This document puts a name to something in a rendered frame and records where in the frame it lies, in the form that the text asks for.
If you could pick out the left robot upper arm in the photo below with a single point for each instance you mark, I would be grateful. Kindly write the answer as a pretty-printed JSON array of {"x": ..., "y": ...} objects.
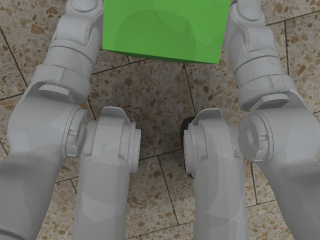
[{"x": 42, "y": 135}]

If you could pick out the left robot shin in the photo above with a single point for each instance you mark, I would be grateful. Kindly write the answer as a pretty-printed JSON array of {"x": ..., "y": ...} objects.
[{"x": 108, "y": 111}]

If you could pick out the left robot forearm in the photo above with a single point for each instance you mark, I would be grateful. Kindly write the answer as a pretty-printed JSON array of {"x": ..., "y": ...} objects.
[{"x": 72, "y": 54}]

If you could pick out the right robot upper arm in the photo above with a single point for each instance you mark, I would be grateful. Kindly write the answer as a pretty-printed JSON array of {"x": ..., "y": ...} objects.
[{"x": 285, "y": 142}]

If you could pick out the right robot thigh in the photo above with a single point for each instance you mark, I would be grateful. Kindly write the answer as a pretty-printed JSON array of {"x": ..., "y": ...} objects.
[{"x": 219, "y": 185}]

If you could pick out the right robot forearm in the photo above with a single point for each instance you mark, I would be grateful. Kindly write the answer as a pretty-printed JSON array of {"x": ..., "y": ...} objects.
[{"x": 255, "y": 62}]

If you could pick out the carton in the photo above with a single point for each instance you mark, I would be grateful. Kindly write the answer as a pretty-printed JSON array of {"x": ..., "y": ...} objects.
[{"x": 183, "y": 31}]

